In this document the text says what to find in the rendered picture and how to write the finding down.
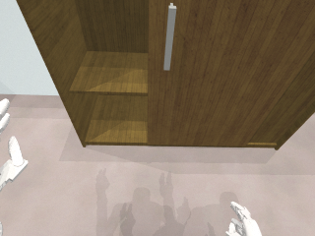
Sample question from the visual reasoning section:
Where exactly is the left robot hand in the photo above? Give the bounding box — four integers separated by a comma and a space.
0, 98, 29, 192

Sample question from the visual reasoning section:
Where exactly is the wardrobe door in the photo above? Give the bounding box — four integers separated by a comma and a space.
147, 0, 315, 147
249, 50, 315, 143

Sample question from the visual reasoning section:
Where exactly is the handle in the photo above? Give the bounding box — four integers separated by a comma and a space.
163, 3, 177, 71

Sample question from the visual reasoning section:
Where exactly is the right robot hand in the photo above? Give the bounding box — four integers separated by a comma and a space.
225, 202, 262, 236

